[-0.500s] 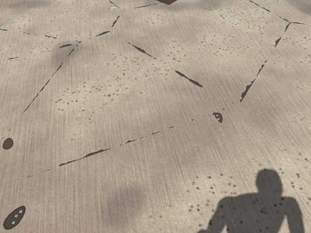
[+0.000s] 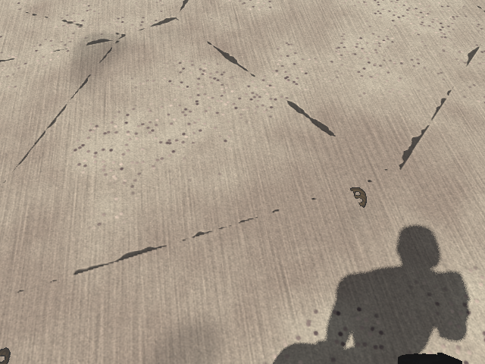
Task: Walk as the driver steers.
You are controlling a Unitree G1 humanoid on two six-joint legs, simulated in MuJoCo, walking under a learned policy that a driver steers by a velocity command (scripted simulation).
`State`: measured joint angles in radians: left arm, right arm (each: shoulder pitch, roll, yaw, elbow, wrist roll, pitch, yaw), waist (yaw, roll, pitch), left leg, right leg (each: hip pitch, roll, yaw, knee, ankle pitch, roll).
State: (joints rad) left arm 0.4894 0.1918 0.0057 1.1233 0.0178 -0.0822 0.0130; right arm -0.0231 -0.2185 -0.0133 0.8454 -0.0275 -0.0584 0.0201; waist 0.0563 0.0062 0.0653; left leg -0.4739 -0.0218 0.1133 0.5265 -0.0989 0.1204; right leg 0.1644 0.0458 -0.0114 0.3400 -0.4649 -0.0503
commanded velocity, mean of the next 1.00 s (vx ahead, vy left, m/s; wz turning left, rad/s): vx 0.49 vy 0.00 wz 0.00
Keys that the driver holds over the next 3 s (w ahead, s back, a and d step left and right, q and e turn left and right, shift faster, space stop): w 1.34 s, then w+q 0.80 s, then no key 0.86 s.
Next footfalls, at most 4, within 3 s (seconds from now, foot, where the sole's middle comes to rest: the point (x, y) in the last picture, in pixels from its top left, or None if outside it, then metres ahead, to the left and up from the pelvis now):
0.54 right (300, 352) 0.48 -0.09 -0.75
1.08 left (236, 250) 0.77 0.10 -0.75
1.64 right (291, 173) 1.08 -0.07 -0.75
2.18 left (215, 131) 1.26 0.21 -0.75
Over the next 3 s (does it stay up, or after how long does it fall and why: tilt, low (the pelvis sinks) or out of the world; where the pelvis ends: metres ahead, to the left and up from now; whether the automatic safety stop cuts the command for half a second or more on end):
stays up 1.31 0.14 0.03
